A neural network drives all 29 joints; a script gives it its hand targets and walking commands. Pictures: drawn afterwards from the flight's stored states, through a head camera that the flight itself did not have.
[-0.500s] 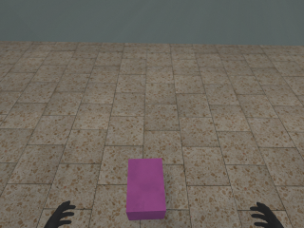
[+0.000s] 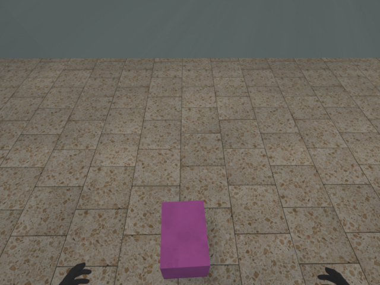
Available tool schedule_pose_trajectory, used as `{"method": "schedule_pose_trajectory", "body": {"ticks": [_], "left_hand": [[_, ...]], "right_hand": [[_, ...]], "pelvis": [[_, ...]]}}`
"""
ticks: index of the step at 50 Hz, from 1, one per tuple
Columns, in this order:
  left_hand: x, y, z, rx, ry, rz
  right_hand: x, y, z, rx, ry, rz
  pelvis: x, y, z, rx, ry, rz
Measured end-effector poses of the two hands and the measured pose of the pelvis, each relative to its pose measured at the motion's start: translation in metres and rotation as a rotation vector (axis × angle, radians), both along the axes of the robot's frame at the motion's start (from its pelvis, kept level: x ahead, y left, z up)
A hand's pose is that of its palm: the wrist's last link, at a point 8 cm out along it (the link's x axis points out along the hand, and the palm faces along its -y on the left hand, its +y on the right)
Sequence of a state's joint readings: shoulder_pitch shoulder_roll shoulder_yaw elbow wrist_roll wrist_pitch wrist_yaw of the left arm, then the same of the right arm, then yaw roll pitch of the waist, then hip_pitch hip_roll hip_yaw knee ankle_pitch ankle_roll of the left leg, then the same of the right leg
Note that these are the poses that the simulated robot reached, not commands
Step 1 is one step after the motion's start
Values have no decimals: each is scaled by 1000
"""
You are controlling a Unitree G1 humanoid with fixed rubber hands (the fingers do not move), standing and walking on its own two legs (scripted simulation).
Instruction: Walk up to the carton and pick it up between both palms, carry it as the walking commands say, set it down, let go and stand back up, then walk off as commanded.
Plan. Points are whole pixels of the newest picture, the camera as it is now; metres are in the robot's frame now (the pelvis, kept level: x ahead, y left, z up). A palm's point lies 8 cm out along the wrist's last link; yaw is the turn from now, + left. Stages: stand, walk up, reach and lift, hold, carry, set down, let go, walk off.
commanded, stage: stand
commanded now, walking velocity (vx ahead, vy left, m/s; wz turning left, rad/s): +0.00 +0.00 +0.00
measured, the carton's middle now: (184, 238) +0.44 +0.06 -0.68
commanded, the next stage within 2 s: walk off in 1.02 s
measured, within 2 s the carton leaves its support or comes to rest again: neither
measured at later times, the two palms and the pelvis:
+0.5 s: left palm out of the picture +0.08 +0.30 -0.10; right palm out of the picture +0.08 -0.31 -0.09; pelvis -0.01 +0.00 +0.00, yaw +0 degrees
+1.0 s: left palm out of the picture +0.07 +0.31 -0.10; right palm out of the picture +0.07 -0.31 -0.09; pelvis -0.02 +0.00 +0.01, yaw +1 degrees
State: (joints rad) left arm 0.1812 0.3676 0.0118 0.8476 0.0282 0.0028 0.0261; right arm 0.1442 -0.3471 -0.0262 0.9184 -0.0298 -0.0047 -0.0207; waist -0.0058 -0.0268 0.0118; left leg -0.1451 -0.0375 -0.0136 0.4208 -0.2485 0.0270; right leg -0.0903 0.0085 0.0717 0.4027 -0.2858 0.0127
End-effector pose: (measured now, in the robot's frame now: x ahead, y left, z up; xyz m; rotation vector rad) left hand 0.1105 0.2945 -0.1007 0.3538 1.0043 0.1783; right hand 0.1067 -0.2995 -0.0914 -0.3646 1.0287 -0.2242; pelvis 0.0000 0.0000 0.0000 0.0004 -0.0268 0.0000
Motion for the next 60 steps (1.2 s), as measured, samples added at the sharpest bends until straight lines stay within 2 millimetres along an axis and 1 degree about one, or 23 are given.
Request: {"method": "schedule_pose_trajectory", "body": {"ticks": [12, 26, 60], "left_hand": [[-17, 3, -1, 5, 34, 13], [-32, 7, -2, 10, 69, 31], [-42, 13, -2, 15, 105, 48]], "right_hand": [[-16, -7, 0, -6, 32, -7], [-26, -12, -2, -8, 61, -11], [-34, -16, -3, -10, 92, -19]], "pelvis": [[-8, -2, 2, -1, -9, 2], [-15, -3, 4, -3, -15, 5], [-20, -2, 6, -3, -18, 11]]}}
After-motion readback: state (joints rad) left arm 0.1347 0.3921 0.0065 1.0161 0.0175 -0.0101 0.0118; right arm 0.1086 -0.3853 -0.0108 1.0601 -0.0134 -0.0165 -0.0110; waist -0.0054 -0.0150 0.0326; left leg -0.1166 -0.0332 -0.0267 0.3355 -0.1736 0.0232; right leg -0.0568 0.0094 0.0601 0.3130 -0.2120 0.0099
